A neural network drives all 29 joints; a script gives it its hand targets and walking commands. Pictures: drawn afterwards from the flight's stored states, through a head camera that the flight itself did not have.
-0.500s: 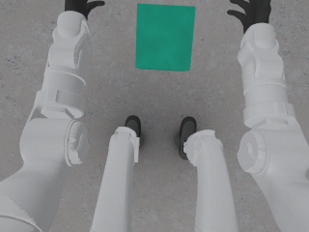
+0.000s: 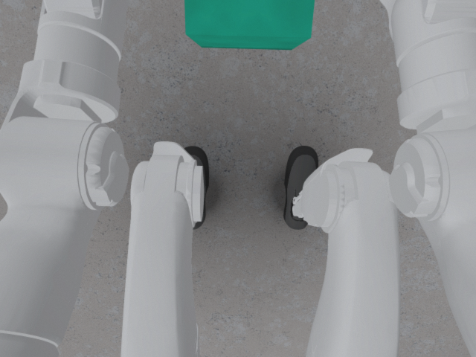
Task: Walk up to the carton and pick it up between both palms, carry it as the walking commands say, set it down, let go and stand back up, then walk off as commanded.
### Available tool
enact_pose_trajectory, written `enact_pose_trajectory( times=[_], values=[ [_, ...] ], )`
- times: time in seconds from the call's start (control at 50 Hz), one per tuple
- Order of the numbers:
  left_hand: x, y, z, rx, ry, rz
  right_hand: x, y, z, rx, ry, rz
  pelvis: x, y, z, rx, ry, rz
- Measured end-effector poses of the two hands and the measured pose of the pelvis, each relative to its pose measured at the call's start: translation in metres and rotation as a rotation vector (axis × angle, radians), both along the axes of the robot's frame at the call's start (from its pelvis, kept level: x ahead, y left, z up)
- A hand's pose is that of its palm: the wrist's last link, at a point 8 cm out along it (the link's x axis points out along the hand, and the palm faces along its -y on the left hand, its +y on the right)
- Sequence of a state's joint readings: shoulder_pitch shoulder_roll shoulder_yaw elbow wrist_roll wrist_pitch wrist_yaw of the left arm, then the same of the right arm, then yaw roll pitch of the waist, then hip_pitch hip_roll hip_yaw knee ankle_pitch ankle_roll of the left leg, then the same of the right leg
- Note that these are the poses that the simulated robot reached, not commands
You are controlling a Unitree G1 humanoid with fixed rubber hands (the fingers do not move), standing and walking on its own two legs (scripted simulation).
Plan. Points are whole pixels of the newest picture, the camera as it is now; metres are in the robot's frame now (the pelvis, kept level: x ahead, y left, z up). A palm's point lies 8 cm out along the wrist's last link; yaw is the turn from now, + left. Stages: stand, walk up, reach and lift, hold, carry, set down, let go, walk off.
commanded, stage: reach and lift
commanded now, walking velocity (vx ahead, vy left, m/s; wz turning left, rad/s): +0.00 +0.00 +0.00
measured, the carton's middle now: out of the picture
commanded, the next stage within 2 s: none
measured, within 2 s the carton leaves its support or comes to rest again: neither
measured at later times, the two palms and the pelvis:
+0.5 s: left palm out of the picture +0.56 +0.17 -0.30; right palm out of the picture +0.59 -0.14 -0.28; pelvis +0.02 +0.00 -0.09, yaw -1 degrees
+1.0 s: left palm out of the picture +0.57 +0.17 -0.30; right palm out of the picture +0.59 -0.14 -0.29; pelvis +0.03 +0.00 -0.10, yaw -1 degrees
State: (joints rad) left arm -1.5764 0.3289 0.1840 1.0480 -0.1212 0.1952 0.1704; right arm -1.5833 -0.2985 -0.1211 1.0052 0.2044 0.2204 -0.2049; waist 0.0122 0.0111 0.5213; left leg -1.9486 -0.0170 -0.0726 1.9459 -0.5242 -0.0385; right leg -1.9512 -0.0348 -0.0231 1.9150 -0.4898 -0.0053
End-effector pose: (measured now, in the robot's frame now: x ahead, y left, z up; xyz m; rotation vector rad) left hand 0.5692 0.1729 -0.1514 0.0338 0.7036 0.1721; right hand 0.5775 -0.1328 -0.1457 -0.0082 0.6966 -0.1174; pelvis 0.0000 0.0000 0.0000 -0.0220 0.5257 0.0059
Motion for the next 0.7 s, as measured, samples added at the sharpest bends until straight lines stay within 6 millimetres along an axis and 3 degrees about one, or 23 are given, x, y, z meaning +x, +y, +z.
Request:
enact_pose_trajectory(
  times=[0.1, 0.24, 0.42, 0.54, 0.7],
  values=[
    [0.001, -0.005, -0.026, -0.013, 0.009, -0.016, -0.004, -0.002, -0.031, -0.007, 0.025, 0.012, 0.001, -0.001, -0.016, 0.003, 0.016, -0.003],
    [-0.007, -0.003, -0.078, -0.003, 0.051, -0.015, -0.007, -0.003, -0.079, -0.021, 0.047, 0.032, 0.006, -0.001, -0.043, 0.007, 0.046, -0.009],
    [-0.015, 0.001, -0.132, 0.008, 0.099, -0.026, -0.002, 0.000, -0.126, -0.020, 0.082, 0.038, 0.015, 0.000, -0.075, 0.007, 0.068, -0.015],
    [-0.007, 0.000, -0.147, 0.008, 0.099, -0.038, 0.008, -0.006, -0.135, -0.027, 0.056, 0.035, 0.021, 0.003, -0.089, 0.003, 0.068, -0.024],
    [0.002, -0.001, -0.147, 0.010, 0.069, -0.041, 0.012, -0.007, -0.140, -0.019, 0.056, 0.043, 0.025, 0.002, -0.095, 0.007, 0.063, -0.026]
  ],
)
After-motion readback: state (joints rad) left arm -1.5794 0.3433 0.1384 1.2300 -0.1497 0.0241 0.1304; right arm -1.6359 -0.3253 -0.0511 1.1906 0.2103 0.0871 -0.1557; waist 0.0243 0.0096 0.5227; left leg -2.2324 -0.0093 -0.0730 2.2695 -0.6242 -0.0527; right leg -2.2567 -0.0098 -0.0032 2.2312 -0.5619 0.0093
